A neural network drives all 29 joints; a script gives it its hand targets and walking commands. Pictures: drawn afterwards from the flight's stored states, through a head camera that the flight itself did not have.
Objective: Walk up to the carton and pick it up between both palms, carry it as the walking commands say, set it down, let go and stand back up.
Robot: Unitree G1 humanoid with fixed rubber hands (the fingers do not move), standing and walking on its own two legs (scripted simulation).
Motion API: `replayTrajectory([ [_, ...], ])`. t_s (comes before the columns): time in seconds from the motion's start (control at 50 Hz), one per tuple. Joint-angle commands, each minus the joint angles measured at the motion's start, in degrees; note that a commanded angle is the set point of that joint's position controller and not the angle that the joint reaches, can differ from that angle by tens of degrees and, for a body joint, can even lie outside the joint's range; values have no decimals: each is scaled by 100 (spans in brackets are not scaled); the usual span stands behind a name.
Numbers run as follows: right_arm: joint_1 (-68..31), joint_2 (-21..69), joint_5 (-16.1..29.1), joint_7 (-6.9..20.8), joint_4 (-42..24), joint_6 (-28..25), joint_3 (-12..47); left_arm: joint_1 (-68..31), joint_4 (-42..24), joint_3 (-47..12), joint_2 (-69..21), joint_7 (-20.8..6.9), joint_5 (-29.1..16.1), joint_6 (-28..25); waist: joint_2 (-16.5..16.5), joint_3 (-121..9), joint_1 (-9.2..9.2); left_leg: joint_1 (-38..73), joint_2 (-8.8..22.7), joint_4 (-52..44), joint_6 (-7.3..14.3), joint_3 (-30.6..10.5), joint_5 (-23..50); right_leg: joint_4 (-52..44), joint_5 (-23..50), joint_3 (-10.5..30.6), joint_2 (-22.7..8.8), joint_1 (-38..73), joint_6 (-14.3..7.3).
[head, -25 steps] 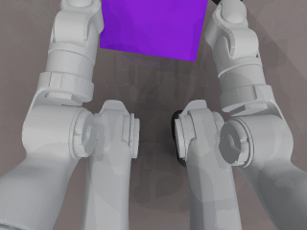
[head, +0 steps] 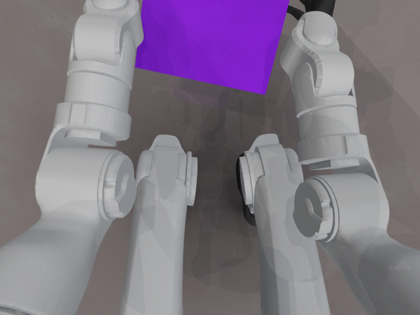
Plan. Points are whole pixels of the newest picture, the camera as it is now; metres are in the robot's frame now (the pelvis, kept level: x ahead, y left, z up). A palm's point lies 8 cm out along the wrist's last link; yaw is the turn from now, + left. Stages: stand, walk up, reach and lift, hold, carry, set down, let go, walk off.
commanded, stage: reach and lift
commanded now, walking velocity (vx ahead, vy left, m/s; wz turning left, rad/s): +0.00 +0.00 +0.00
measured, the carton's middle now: (210, 17) +0.55 +0.01 -0.19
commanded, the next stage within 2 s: none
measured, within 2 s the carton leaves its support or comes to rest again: neither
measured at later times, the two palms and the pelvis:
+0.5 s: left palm out of the picture +0.53 +0.13 -0.02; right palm (346, 5) +0.50 -0.13 -0.03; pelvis -0.01 +0.00 +0.05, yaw +0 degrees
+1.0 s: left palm out of the picture +0.51 +0.13 +0.04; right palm out of the picture +0.48 -0.13 +0.04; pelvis -0.01 +0.00 +0.11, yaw +1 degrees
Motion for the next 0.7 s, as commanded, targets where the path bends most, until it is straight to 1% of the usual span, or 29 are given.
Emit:
replayTrajectory([
  [0.0, -5425, 5996, 912, 2985, -1303, -123, 3631, -3828, -1097, -2953, -7163, -2024, -1269, -232, 287, -13979, -195, 4843, -115, -1297, 371, 682, 1259, -1339, 1290, -615, 223, 3885, -276],
  [0.02, -5422, 5962, 883, 2984, -1279, -108, 3625, -3813, -1059, -2939, -7152, -2024, -1248, -220, 273, -13927, -192, 4785, -116, -1322, 367, 687, 1224, -1378, 1265, -593, 224, 3894, -277],
  [0.04, -5415, 5999, 887, 2989, -1258, -95, 3638, -3762, -1027, -2904, -7144, -2028, -1221, -210, 244, -13867, -147, 4763, -118, -1372, 375, 688, 1190, -1417, 1247, -585, 226, 3928, -268],
  [0.06, -5324, 6032, 850, 2999, -1141, -71, 3576, -3788, -1025, -2886, -7160, -2029, -1213, -199, 224, -13808, -192, 4738, -120, -1413, 370, 672, 1098, -1473, 1162, -580, 228, 3923, -276],
  [0.08, -5364, 6061, 853, 3004, -1123, -65, 3610, -3730, -928, -2837, -7167, -2034, -1182, -191, 196, -13691, -112, 4699, -109, -1461, 382, 672, 1048, -1500, 1101, -569, 215, 3900, -274],
  [0.1, -5356, 6141, 900, 3005, -1256, -51, 3667, -3775, -1122, -2889, -7173, -2038, -1207, -193, 189, -13950, -125, 4849, -120, -1475, 385, 683, 1137, -1540, 1208, -561, 226, 4084, -261],
  [0.14, -5326, 6131, 866, 2996, -1153, -29, 3630, -3812, -1068, -2842, -7137, -2042, -1168, -180, 185, -13825, -96, 4777, -124, -1552, 387, 680, 1080, -1627, 1171, -512, 227, 4131, -261],
  [0.18, -5306, 6143, 806, 2997, -1163, -7, 3635, -3793, -1058, -2854, -7227, -2060, -1178, -156, 180, -13865, -137, 4818, -127, -1615, 372, 664, 1049, -1710, 1145, -504, 230, 4188, -277],
  [0.22, -5315, 6168, 818, 2996, -1187, 9, 3630, -3722, -1007, -2829, -7261, -2067, -1150, -123, 213, -13905, -108, 4911, -125, -1693, 376, 662, 1031, -1794, 1109, -487, 230, 4244, -278],
  [0.26, -5299, 6232, 798, 2993, -1221, 34, 3657, -3770, -1066, -2865, -7303, -2085, -1171, -111, 174, -13971, -147, 4943, -142, -1766, 378, 658, 983, -1891, 1087, -464, 235, 4374, -275],
  [0.28, -5346, 6234, 797, 2988, -1251, 51, 3680, -3694, -999, -2830, -7277, -2096, -1123, -85, 143, -14004, -103, 4936, -136, -1798, 384, 662, 966, -1922, 1060, -473, 233, 4405, -264],
  [0.3, -5386, 6236, 803, 2980, -1334, 56, 3710, -3718, -1046, -2869, -7340, -2098, -1176, -73, 126, -14075, -154, 5010, -151, -1837, 379, 647, 1001, -1960, 1093, -470, 239, 4488, -263],
  [0.34, -5326, 6275, 788, 2980, -1261, 93, 3706, -3732, -1054, -2847, -7308, -2113, -1161, -60, 135, -14012, -104, 4976, -151, -1933, 377, 666, 906, -2065, 1028, -431, 223, 4579, -262],
  [0.36, -5325, 6287, 798, 2980, -1301, 101, 3707, -3755, -1127, -2900, -7336, -2113, -1175, -50, 153, -14125, -162, 5093, -151, -1956, 369, 646, 942, -2098, 1060, -440, 232, 4614, -265],
  [0.38, -5234, 6316, 776, 2987, -1169, 128, 3664, -3819, -1139, -2894, -7316, -2116, -1164, -45, 198, -14050, -152, 5079, -152, -2007, 357, 646, 882, -2132, 1009, -434, 229, 4590, -273],
  [0.42, -5294, 6348, 776, 2986, -1281, 150, 3706, -3808, -1151, -2907, -7390, -2126, -1197, -17, 183, -14184, -166, 5179, -158, -2105, 359, 636, 824, -2243, 961, -419, 228, 4730, -279],
  [0.44, -5339, 6334, 763, 2991, -1250, 162, 3720, -3752, -1051, -2855, -7355, -2129, -1155, -1, 119, -14095, -123, 5144, -147, -2144, 371, 616, 771, -2276, 888, -415, 210, 4702, -271],
  [0.46, -5242, 6378, 736, 2993, -1227, 182, 3699, -3760, -1068, -2882, -7387, -2145, -1181, 5, 117, -14091, -173, 5153, -150, -2188, 361, 627, 764, -2327, 902, -413, 217, 4768, -264],
  [0.5, -5307, 6402, 795, 2995, -1353, 182, 3752, -3742, -1137, -2883, -7391, -2155, -1189, 12, 150, -14230, -126, 5257, -167, -2262, 368, 628, 818, -2407, 964, -380, 217, 4934, -261],
  [0.54, -5221, 6441, 786, 3000, -1345, 201, 3780, -3696, -1173, -2923, -7438, -2161, -1191, 16, 149, -14304, -129, 5362, -169, -2318, 364, 626, 831, -2484, 967, -369, 219, 5038, -260],
  [0.56, -5242, 6437, 784, 3005, -1351, 201, 3777, -3680, -1168, -2934, -7450, -2158, -1206, 24, 149, -14313, -170, 5460, -158, -2390, 360, 587, 832, -2507, 963, -390, 221, 5005, -257],
  [0.58, -5227, 6432, 781, 3013, -1354, 212, 3782, -3717, -1217, -2952, -7444, -2161, -1198, 30, 170, -14290, -150, 5486, -157, -2421, 355, 589, 769, -2560, 896, -381, 215, 4998, -272],
  [0.64, -5135, 6448, 763, 3036, -1271, 229, 3770, -3672, -1154, -2956, -7470, -2171, -1209, 44, 161, -14185, -172, 5557, -143, -2559, 353, 547, 681, -2702, 817, -364, 203, 5056, -278],
  [0.66, -5138, 6501, 793, 3042, -1361, 232, 3811, -3674, -1259, -2981, -7496, -2173, -1232, 39, 176, -14326, -168, 5684, -153, -2606, 359, 541, 737, -2752, 867, -345, 208, 5188, -272],
  [0.68, -5125, 6492, 792, 3047, -1355, 227, 3810, -3610, -1226, -2986, -7504, -2168, -1212, 44, 190, -14298, -168, 5756, -143, -2646, 355, 523, 744, -2772, 880, -355, 209, 5155, -277],
])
